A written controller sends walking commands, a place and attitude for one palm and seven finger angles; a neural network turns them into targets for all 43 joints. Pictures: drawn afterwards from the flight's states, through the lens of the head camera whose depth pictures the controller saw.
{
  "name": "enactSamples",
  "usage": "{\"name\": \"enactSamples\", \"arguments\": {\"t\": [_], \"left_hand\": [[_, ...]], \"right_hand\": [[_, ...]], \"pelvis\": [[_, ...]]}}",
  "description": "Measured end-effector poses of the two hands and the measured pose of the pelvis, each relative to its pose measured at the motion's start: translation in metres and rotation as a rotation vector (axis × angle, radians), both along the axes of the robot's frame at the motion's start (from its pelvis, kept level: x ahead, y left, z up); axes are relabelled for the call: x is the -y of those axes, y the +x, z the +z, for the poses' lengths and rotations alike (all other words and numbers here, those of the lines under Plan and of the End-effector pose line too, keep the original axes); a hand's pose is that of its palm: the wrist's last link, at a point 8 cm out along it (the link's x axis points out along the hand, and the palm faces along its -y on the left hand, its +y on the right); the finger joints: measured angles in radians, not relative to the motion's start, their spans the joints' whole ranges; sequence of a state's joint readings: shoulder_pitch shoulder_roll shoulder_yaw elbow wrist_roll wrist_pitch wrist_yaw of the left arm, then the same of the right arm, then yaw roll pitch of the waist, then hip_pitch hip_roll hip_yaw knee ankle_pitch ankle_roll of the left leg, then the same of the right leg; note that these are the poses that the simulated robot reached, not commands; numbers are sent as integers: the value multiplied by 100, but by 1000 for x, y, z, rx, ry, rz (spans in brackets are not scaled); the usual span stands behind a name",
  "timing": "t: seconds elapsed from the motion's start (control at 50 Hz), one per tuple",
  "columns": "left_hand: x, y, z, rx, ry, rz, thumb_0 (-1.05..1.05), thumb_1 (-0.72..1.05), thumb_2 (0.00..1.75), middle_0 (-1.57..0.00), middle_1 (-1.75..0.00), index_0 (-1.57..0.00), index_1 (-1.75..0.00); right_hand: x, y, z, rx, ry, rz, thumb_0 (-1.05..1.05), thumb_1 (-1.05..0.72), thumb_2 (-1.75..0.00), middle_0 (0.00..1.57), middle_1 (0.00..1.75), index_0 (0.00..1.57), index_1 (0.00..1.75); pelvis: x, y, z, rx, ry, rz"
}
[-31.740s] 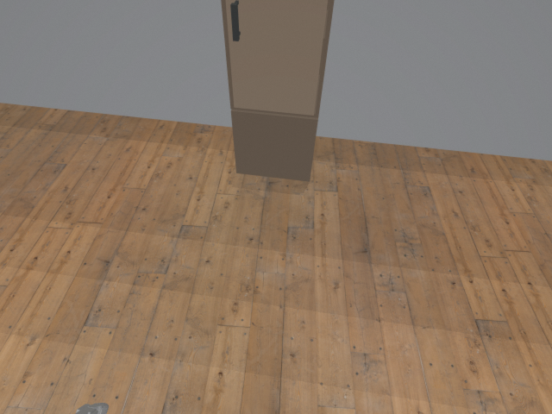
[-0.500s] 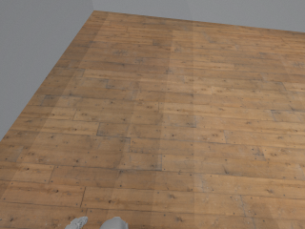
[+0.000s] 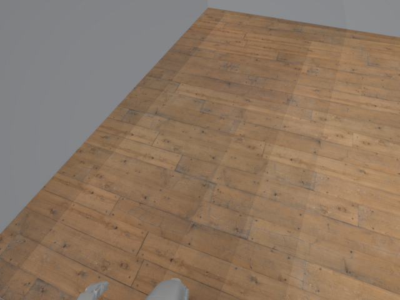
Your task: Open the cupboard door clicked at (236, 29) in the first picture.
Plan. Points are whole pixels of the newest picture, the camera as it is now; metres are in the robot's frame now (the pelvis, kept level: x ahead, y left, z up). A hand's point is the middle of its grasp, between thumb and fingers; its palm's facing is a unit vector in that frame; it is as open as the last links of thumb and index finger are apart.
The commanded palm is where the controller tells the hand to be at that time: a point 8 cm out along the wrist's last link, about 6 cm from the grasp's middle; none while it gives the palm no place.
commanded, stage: turn to face it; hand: left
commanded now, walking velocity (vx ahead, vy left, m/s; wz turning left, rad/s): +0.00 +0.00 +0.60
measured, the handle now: out of the picture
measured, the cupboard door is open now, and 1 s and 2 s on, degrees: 49 49 49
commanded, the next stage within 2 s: none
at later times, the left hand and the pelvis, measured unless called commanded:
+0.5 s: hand out of the picture +0.01 +0.22 -0.16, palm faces +0.37 -0.89 -0.27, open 7.4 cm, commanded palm none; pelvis +0.02 -0.01 +0.00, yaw +19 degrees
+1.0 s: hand out of the picture -0.02 +0.14 -0.16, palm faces +0.62 -0.75 -0.23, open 7.4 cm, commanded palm none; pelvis +0.04 -0.06 +0.00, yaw +38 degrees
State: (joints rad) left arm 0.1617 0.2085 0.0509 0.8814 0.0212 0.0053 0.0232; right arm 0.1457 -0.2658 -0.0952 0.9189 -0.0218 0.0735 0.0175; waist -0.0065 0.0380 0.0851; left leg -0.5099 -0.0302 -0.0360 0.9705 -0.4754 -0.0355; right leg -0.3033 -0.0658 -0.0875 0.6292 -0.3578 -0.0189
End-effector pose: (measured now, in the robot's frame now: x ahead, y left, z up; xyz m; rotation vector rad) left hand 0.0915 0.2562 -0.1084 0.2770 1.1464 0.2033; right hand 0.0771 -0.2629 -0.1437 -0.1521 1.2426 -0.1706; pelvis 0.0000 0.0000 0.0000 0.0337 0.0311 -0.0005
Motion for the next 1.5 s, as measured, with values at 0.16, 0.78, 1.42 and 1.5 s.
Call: {"name": "enactSamples", "arguments": {"t": [0.16, 0.78, 1.42, 1.5], "left_hand": [[26, -60, -1, -102, -47, 145, 0, 91, 90, -20, -30, -20, -30], [50, -77, 4, 34, -9, 472, 0, 91, 90, -20, -29, -20, -30], [82, -174, -4, 16, -17, 889, 1, 91, 90, -20, -29, -19, -30], [107, -170, 0, 30, 1, 930, 0, 91, 90, -20, -29, -19, -30]], "right_hand": [[2, 58, 15, 10, 13, 142, 1, -91, -90, 20, 30, 20, 30], [-4, 143, 0, -43, 5, 476, 1, -91, -90, 20, 30, 20, 30], [-85, 217, 6, -7, -4, 897, 1, -90, -90, 20, 30, 21, 30], [-80, 232, -3, -43, -4, 926, 1, -90, -90, 20, 30, 21, 30]], "pelvis": [[18, 11, 12, 12, 32, 119], [59, 42, 3, 23, 8, 502], [72, 56, 0, 6, -23, 890], [82, 66, -1, 17, -9, 947]]}}
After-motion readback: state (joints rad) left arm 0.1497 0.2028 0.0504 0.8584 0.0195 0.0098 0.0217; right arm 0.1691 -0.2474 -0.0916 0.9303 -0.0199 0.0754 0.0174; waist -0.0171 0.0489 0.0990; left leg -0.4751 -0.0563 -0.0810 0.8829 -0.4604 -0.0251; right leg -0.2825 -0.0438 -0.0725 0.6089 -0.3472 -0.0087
